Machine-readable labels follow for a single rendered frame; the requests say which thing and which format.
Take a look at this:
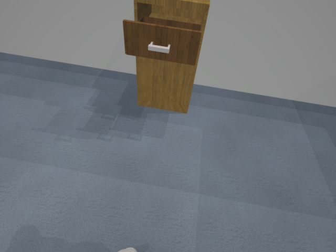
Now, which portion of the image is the drawer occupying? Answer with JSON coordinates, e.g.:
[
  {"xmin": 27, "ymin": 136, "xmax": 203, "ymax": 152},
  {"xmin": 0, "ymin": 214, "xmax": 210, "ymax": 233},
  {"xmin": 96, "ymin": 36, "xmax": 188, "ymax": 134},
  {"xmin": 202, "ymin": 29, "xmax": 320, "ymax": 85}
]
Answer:
[{"xmin": 123, "ymin": 16, "xmax": 202, "ymax": 66}]

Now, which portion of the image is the cabinet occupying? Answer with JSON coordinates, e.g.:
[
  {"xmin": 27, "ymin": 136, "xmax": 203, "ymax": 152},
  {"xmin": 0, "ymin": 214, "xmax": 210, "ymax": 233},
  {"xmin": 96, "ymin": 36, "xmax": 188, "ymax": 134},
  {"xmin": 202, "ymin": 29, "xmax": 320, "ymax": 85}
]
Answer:
[{"xmin": 134, "ymin": 0, "xmax": 210, "ymax": 113}]

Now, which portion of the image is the handle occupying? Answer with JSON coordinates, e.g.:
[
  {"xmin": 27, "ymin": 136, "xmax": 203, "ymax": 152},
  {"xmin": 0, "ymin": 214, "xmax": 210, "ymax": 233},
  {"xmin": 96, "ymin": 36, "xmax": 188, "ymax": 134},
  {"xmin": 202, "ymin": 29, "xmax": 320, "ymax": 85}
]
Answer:
[{"xmin": 148, "ymin": 42, "xmax": 170, "ymax": 54}]

